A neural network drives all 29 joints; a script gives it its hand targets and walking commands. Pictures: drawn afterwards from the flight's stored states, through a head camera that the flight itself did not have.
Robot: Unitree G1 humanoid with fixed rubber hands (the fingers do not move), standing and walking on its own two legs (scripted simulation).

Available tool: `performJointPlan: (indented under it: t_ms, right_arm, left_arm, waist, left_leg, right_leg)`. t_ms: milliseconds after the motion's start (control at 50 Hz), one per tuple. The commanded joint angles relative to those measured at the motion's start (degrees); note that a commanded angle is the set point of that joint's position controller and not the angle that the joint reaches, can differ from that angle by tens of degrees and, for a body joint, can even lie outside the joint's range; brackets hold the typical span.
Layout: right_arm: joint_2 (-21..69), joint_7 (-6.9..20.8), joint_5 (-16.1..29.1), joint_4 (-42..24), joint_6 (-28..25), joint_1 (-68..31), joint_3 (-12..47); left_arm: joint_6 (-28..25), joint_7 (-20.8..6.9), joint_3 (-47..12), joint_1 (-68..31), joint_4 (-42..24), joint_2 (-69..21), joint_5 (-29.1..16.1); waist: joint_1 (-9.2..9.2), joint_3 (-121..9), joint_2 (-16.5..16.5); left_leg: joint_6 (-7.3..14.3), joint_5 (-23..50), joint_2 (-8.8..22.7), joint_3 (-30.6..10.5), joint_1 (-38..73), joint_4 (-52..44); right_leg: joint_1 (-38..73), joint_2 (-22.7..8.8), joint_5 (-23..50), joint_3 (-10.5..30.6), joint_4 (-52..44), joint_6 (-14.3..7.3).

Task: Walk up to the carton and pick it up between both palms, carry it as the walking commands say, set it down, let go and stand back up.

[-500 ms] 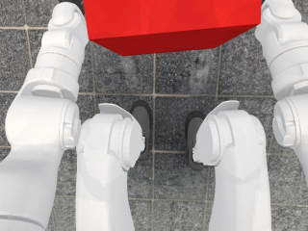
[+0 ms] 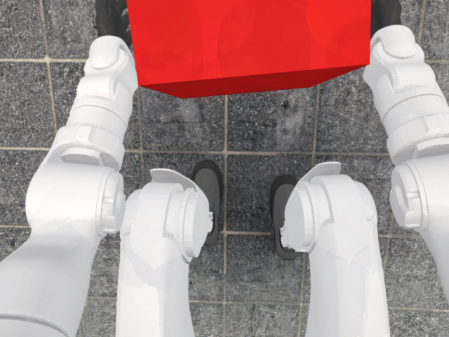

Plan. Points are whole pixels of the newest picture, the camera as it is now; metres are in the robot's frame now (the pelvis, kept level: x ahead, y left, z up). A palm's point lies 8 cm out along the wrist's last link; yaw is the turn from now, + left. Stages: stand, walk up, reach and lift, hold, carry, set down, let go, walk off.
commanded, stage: set down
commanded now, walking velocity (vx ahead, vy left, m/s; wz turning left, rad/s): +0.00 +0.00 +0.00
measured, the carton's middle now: (244, 38) +0.52 +0.01 -0.24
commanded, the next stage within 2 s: let go in 1.94 s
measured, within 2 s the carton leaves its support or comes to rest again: neither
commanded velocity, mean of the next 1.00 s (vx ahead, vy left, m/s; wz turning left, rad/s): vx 0.00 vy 0.00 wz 0.00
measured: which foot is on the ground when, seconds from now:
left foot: down 0.00-1.00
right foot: down 0.00-1.00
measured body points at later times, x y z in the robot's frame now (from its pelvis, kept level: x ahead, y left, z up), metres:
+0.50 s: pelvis +0.02 +0.00 -0.01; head +0.37 +0.00 +0.27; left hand +0.51 +0.23 -0.18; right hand +0.53 -0.21 -0.18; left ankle +0.15 +0.09 -0.34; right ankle +0.11 -0.10 -0.34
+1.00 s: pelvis +0.00 +0.00 +0.06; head +0.36 +0.00 +0.31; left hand +0.51 +0.24 -0.10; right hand +0.54 -0.23 -0.09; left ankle +0.15 +0.09 -0.34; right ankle +0.11 -0.10 -0.34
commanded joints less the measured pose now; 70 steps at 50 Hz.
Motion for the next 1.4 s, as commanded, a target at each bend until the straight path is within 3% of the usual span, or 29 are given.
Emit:
performJointPlan:
  t_ms: [0, 20, 100, 140, 180, 200, 360, 400, 460, 520, 600, 620, 680, 760, 840, 860, 880, 900, 920, 940, 960, 980, 1020, 1060, 1100, 1260, 1280, 1340, 1380]
  right_arm:
    - [0.89, -0.46, -0.7, -9.16, -1.96, -20.44, -0.45]
    - [-1.31, -0.57, -1.37, -8.88, -2.13, -19.67, -1.29]
    - [-3.01, -0.42, -1.52, -9.5, -2.02, -17.03, -2.89]
    - [-6.17, -0.44, -2.67, -10.95, -2.17, -15.87, -4.81]
    - [-7.36, -0.42, -2.85, -10.32, -2.01, -12.68, -5.45]
    - [-8.52, -0.29, -3.16, -11.24, -1.81, -12.57, -5.97]
    - [-11.62, 0.55, -4.26, -16.88, -1.01, -8.43, -8.87]
    - [-11.3, 0.9, -3.61, -17.63, -0.63, -8.03, -8.38]
    - [-12.08, 1.42, -3.73, -18.89, 0.12, -7.5, -9.22]
    - [-12.21, 2.05, -3.14, -18.78, 0.42, -5.99, -9.02]
    - [-12.93, 2.73, -3.09, -20.08, 1.21, -5.66, -9.05]
    - [-12.82, 2.84, -2.55, -20.15, 1.6, -6.25, -8.77]
    - [-15.53, 2.7, -3.91, -24.76, 2.33, -5.45, -10.99]
    - [-16.14, 2.74, -3.54, -33.4, 5.33, -8.44, -12.11]
    - [-17.71, 2.5, -5.52, -34.81, 9.09, -8.17, -14.45]
    - [-17.41, 2.44, -5.27, -38.75, 9.82, -8.53, -14.31]
    - [-17.51, 2.71, -4.99, -37.03, 10.56, -8.37, -14.2]
    - [-17.29, 2.91, -5.01, -35.98, 11.03, -8.02, -14.52]
    - [-17.12, 3.02, -4.81, -38.08, 11.34, -8.29, -14.56]
    - [-17.55, 3.23, -5.42, -35.26, 11.51, -7.71, -14.81]
    - [-18.04, 3.25, -5.12, -38.94, 11.51, -8.73, -15.03]
    - [-17.96, 3.4, -4.8, -36.88, 12.15, -8.93, -15.1]
    - [-19.75, 3.54, -5.81, -36.68, 12.57, -9.76, -15.93]
    - [-18.89, 4.03, -4.54, -36.65, 13.44, -9.58, -15.06]
    - [-18.35, 4.46, -4.62, -35.38, 13.86, -9.25, -14.37]
    - [-20.13, 5.24, -4.7, -37.16, 15.3, -9.92, -14.79]
    - [-20.23, 5.38, -4.86, -35.75, 15.47, -10.22, -14.9]
    - [-21.25, 5.77, -6.15, -35.1, 15.33, -8.02, -16.1]
    - [-20.86, 6.14, -6.06, -35.78, 15.07, -7.88, -15.6]
  left_arm:
    - [-1.6, -0.34, -0.01, -14.98, -8.65, -2.71, 1.96]
    - [-1.55, -0.35, 0.18, -14.17, -7.95, -2.67, 1.56]
    - [-1.74, -0.12, 3.13, -10.82, -9.84, 1.43, 4.28]
    - [-1.52, -0.2, 3.57, -10.2, -11.14, 2.15, 3.52]
    - [-1.38, -0.26, 4.73, -7.7, -10.33, 2.92, 3.64]
    - [-1.28, -0.34, 5.93, -6.57, -10.1, 3.99, 4.37]
    - [-0.77, -2.06, 6.49, -3.65, -16.02, 6.11, 4.07]
    - [-0.45, -2.19, 7.24, -3.28, -17.09, 6.95, 4.22]
    - [0.1, -2.56, 7.58, -4.17, -20.76, 8.35, 4.48]
    - [0.61, -2.93, 8.37, -1.76, -19.66, 9.05, 5.55]
    - [1.37, -3.4, 10.42, -0.97, -20.81, 10.91, 5.85]
    - [1.58, -3.45, 11.54, -1.45, -21.45, 12.2, 6.59]
    - [2.66, -3.6, 11.38, 0.83, -25.54, 11.1, 6.13]
    - [5.83, -2.98, 12.99, 0.32, -33.63, 12.13, 6.9]
    - [9.8, -2.4, 12.02, -0.36, -38.11, 10.72, 6.55]
    - [10.38, -2.28, 13.37, -1.17, -42.84, 12.59, 7.24]
    - [11.3, -2.14, 13.83, -0.79, -41.0, 13.3, 7.78]
    - [11.63, -2.17, 13.26, -1.72, -41.96, 12.9, 7.4]
    - [11.92, -2.29, 13.96, -0.89, -43.23, 14.17, 7.69]
    - [12.29, -2.51, 14.14, -1.58, -41.68, 13.69, 7.68]
    - [12.31, -2.56, 14.08, -1.57, -44.43, 13.88, 7.32]
    - [12.84, -2.68, 13.93, -1.69, -43.12, 14.49, 7.53]
    - [13.8, -2.73, 13.4, -2.04, -42.95, 13.58, 7.28]
    - [14.76, -3.01, 12.64, -2.1, -42.94, 13.48, 6.79]
    - [15.21, -2.95, 13.34, -1.7, -41.8, 13.38, 7.18]
    - [17.22, -3.22, 12.88, -2.11, -44.78, 14.02, 7.09]
    - [17.39, -3.3, 13.57, -2.01, -43.3, 14.73, 8.05]
    - [17.66, -3.21, 12.35, -0.71, -44.01, 13.08, 8.04]
    - [17.36, -3.43, 12.46, -0.34, -44.89, 12.46, 7.66]
  waist:
    - [-1.15, -62.46, -1.99]
    - [-1.83, -63.53, -2.27]
    - [-0.09, -64.66, -1.8]
    - [-1.81, -67.32, -2.37]
    - [-1.81, -67.15, -2.62]
    - [-0.59, -67.7, -2.44]
    - [-2.11, -69.33, -2.49]
    - [-0.85, -69.83, -2.55]
    - [-1.5, -70.82, -2.66]
    - [-0.19, -68.49, -1.45]
    - [0.93, -70.08, -3.06]
    - [2.21, -69.5, -2.31]
    - [0.38, -76.68, -3.24]
    - [1.4, -88.04, -3.66]
    - [-0.8, -92.11, -3.05]
    - [-0.04, -97.63, -3.09]
    - [1.16, -95.5, -2.51]
    - [0.49, -94.09, -2.71]
    - [1.24, -94.9, -2.58]
    - [0.53, -92.44, -2.81]
    - [0.61, -95.18, -2.98]
    - [0.91, -94.66, -2.55]
    - [-0.32, -94.54, -1.83]
    - [-0.26, -94.78, -1.19]
    - [1.14, -94.5, -2.23]
    - [0.69, -99.58, -2.9]
    - [1.63, -97.64, -2.25]
    - [-0.22, -98.37, -1.47]
    - [-0.33, -96.76, -2.44]
  left_leg:
    - [-2.97, 6.87, -0.29, -6.41, 36.29, -4.64]
    - [-3.1, 6.66, -0.31, -6.63, 36.18, -4.88]
    - [-2.99, 8.6, 0.18, -6.8, 38.06, -4.86]
    - [-3.05, 9.39, 0.46, -7.01, 38.81, -4.25]
    - [-3.13, 9.77, 0.41, -6.43, 39.13, -4.07]
    - [-3.1, 11.14, 0.61, -6.13, 38.84, -3.32]
    - [-3.16, 11.88, 1.12, -6.27, 39.39, -2.68]
    - [-3.09, 11.81, 1.05, -5.72, 39.6, -2.38]
    - [-3.1, 11.43, 1.1, -5.84, 41.27, -2.47]
    - [-3.0, 11.25, 1.21, -5.52, 40.79, -2.8]
    - [-2.63, 11.69, 1.07, -4.95, 40.95, -2.69]
    - [-2.76, 11.3, 1.2, -4.38, 41.03, -2.9]
    - [-2.6, 13.14, 0.62, -4.84, 46.12, -3.62]
    - [-2.53, 11.81, -0.31, -3.57, 53.08, -6.44]
    - [-2.85, 8.29, -1.4, -3.84, 57.02, -9.39]
    - [-2.85, 11.02, -1.76, -3.27, 59.77, -9.2]
    - [-2.93, 10.05, -1.84, -2.89, 58.9, -10.33]
    - [-3.02, 10.92, -1.81, -3.04, 58.78, -10.67]
    - [-2.77, 12.95, -1.81, -2.89, 58.85, -11.1]
    - [-2.94, 11.13, -1.67, -2.88, 57.17, -11.7]
    - [-2.82, 13.0, -1.6, -3.15, 59.14, -12.38]
    - [-2.83, 11.45, -1.71, -2.99, 59.75, -13.47]
    - [-3.2, 10.13, -1.56, -3.36, 60.71, -15.29]
    - [-2.98, 8.35, -1.35, -3.26, 62.56, -17.51]
    - [-3.11, 8.55, -1.6, -2.75, 63.09, -19.39]
    - [-3.4, 8.55, -1.85, -3.15, 72.73, -27.06]
    - [-3.46, 8.01, -1.78, -2.82, 71.94, -27.85]
    - [-3.79, 8.37, -1.86, -3.6, 76.42, -30.74]
    - [-3.71, 9.88, -1.78, -3.42, 76.71, -32.56]
  right_leg:
    - [23.06, -0.64, 9.62, 7.98, -11.01, 0.54]
    - [23.04, -0.59, 9.28, 7.53, -10.27, 0.79]
    - [22.03, -0.61, 10.61, 7.34, -9.65, 1.1]
    - [22.94, -0.91, 11.57, 6.9, -8.96, 1.14]
    - [22.68, -0.98, 11.54, 6.38, -8.71, 1.34]
    - [22.85, -1.0, 12.18, 6.98, -8.55, 1.38]
    - [23.75, -1.43, 13.3, 6.12, -7.89, 1.34]
    - [24.28, -1.35, 12.81, 6.19, -7.82, 1.28]
    - [24.86, -1.36, 12.86, 5.76, -7.62, 1.24]
    - [23.68, -1.14, 12.01, 5.68, -7.82, 1.12]
    - [26.0, -1.0, 12.71, 5.47, -7.95, 1.37]
    - [25.95, -0.95, 12.11, 5.7, -8.33, 1.34]
    - [29.27, -0.5, 13.41, 4.75, -9.22, 1.2]
    - [37.09, 0.69, 12.37, 3.66, -12.5, 1.09]
    - [42.9, 1.68, 10.64, 3.41, -14.9, 0.19]
    - [47.76, 1.91, 13.79, 4.12, -15.8, 0.26]
    - [47.25, 2.07, 12.85, 3.87, -16.11, 0.28]
    - [46.65, 2.34, 13.66, 3.72, -16.73, 0.13]
    - [48.62, 2.35, 16.07, 4.26, -17.44, 0.17]
    - [46.9, 2.3, 14.41, 4.23, -17.97, 0.09]
    - [48.43, 2.35, 16.12, 4.29, -18.78, 0.18]
    - [47.71, 2.47, 14.05, 3.97, -19.83, 0.27]
    - [48.5, 2.44, 13.13, 4.0, -21.78, -0.26]
    - [49.67, 2.35, 11.54, 4.1, -23.96, -0.31]
    - [51.57, 2.35, 11.28, 4.31, -25.8, -0.21]
    - [56.74, 2.77, 11.15, 3.39, -32.99, 0.13]
    - [56.7, 2.61, 10.6, 3.89, -34.05, 0.27]
    - [57.16, 2.89, 10.85, 3.28, -36.58, -0.03]
    - [58.48, 2.73, 12.18, 3.47, -38.77, 0.24]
